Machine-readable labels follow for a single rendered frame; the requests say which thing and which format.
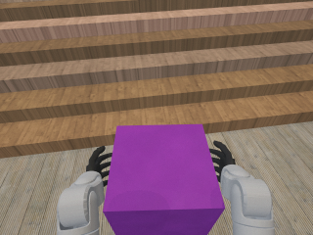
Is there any robot right hand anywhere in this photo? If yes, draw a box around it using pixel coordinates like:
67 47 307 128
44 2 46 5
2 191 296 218
209 140 236 182

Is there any carton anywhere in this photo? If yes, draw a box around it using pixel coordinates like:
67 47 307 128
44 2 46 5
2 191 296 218
103 123 226 235

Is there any right robot forearm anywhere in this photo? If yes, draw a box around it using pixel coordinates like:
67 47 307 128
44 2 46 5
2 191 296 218
220 164 276 235

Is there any robot left hand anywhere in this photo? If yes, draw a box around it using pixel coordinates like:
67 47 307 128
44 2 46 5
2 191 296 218
86 146 112 187

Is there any left robot forearm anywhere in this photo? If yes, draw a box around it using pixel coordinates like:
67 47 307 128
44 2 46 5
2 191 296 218
57 170 105 235

